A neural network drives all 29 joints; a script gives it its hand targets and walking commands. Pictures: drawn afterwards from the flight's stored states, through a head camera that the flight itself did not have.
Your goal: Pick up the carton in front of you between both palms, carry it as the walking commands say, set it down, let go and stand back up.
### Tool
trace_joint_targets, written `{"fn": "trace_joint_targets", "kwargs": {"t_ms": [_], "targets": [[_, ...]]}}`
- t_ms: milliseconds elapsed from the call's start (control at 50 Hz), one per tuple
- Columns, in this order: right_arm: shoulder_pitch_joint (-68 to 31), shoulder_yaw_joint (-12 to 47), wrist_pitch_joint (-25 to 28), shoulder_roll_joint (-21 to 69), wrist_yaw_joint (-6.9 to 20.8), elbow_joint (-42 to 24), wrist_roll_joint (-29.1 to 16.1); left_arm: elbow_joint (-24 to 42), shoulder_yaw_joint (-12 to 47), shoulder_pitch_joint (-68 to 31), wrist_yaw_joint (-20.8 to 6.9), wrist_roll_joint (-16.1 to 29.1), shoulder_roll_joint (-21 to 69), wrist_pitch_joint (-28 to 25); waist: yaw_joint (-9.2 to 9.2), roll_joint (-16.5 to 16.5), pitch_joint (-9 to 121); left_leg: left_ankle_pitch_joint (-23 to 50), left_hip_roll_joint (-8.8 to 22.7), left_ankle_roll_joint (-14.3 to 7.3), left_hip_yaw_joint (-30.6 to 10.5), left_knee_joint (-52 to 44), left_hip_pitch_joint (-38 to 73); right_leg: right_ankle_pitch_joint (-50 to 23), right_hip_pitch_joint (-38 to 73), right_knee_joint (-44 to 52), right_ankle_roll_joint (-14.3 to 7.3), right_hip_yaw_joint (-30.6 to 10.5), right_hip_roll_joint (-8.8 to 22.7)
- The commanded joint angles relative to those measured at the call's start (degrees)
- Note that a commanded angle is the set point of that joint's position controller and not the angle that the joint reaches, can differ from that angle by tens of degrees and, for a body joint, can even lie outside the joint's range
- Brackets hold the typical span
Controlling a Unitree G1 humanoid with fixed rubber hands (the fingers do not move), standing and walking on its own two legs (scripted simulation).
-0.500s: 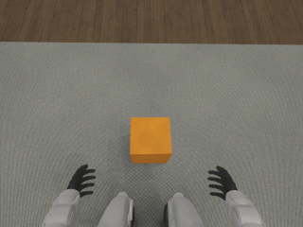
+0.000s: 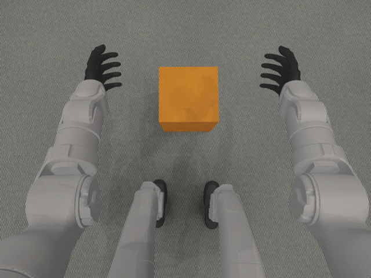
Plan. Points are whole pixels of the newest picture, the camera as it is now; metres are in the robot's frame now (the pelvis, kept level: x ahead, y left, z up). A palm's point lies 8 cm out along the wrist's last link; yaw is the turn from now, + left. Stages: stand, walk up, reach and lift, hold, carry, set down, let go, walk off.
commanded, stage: reach and lift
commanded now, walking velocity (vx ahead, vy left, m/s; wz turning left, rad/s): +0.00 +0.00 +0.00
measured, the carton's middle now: (187, 103) +0.55 +0.01 -0.54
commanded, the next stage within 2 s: none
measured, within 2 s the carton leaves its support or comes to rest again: neither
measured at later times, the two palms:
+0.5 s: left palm (114, 61) +0.55 +0.20 -0.17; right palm (266, 62) +0.57 -0.18 -0.17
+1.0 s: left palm (135, 95) +0.54 +0.19 -0.41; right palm (240, 95) +0.55 -0.18 -0.41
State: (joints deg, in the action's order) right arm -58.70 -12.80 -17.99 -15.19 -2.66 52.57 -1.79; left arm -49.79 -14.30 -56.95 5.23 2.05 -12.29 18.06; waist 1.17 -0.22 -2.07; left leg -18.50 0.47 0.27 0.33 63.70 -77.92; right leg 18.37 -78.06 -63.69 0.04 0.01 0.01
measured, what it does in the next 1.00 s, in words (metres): lowers itself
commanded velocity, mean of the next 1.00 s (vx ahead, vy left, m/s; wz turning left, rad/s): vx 0.00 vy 0.00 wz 0.00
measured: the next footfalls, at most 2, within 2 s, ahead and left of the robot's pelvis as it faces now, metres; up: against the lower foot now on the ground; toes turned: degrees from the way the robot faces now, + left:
none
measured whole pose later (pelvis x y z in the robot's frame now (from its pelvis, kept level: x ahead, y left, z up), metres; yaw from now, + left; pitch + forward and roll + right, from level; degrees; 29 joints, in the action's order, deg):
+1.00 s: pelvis -0.03 +0.00 -0.26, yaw +1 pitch +41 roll +1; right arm -90.6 -4.9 -7.7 -24.3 -6.2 66.8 -12.0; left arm -64.8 -7.9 -88.6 7.6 11.9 -21.5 7.4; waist 1.0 0.1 -17.8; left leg -30.9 -0.8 1.2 -0.5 118.2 -128.1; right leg 31.1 -128.4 -118.6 0.8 -1.0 -0.9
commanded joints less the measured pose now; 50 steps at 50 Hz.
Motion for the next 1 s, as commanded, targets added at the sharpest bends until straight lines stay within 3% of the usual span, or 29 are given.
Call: {"fn": "trace_joint_targets", "kwargs": {"t_ms": [0,160,260,340,500,640,760,880,980], "targets": [[-20.2,-1.2,3.6,-8.4,-0.4,-2.5,-0.4,2.7,-1.1,-19.2,0.5,0.6,-7.8,-3.7,0.35,-0.7,52.1,4.5,-3.4,2.0,1.8,-6.1,21.6,-4.0,22.7,6.2,1.4,1.3,-3.2],[-30.9,-3.3,8.5,-10.5,0.6,0.4,0.9,0.9,-3.5,-29.3,-0.8,-0.5,-10.0,-8.6,0.43,-1.3,62.5,15.8,-3.8,1.8,1.0,-5.6,21.4,-16.2,24.1,5.3,1.1,0.2,-3.4],[-27.9,-6.0,10.6,-8.5,1.5,-0.3,3.7,1.7,-6.3,-26.5,-2.3,-3.5,-8.2,-10.8,0.23,-1.0,67.6,28.9,-4.1,1.8,0.2,-4.5,21.5,-31.0,24.6,4.0,0.8,-0.9,-3.5],[-24.3,-9.2,12.5,-5.0,2.4,-0.7,7.0,1.3,-9.8,-22.6,-3.4,-6.9,-5.2,-12.7,0.11,-1.0,62.6,33.2,-3.6,2.1,-0.6,-2.2,13.6,-35.3,18.0,1.6,1.3,-1.4,-3.1],[-22.3,-10.7,13.7,-3.7,1.6,-1.2,8.8,1.1,-11.6,-21.0,-3.0,-8.8,-4.3,-14.1,0.26,-1.1,58.9,25.2,-4.2,2.7,0.4,11.2,-1.2,-26.4,1.4,-11.8,2.2,-1.0,-3.7],[-29.6,-2.4,13.7,-9.8,-1.7,-2.4,0.2,1.7,-3.3,-28.5,0.2,0.1,-9.9,-14.0,-0.19,-1.3,70.5,22.0,-4.7,2.8,1.5,27.4,-4.4,-22.9,-1.7,-28.1,2.5,0.5,-4.0],[-37.7,4.2,12.1,-13.3,-3.4,0.0,-7.3,-0.9,2.9,-36.5,2.1,7.0,-13.6,-12.4,0.0,-1.3,70.0,12.1,-3.8,2.5,2.4,36.8,-7.6,-12.0,-6.4,-37.3,2.1,1.8,-3.1],[-46.9,6.8,11.0,-16.2,-4.0,5.0,-10.1,-5.9,5.4,-45.9,2.7,9.8,-16.5,-11.4,0.25,-1.2,63.8,1.7,-2.2,2.1,2.4,42.7,-11.8,-1.2,-9.6,-43.3,1.6,1.8,-1.9],[-50.1,7.8,11.6,-16.8,-3.4,11.4,-10.4,-11.9,6.3,-49.4,2.2,10.0,-17.1,-12.0,0.07,-0.9,54.7,-1.7,-1.5,2.0,1.9,47.0,-15.7,1.8,-13.5,-47.5,1.4,1.1,-1.2]]}}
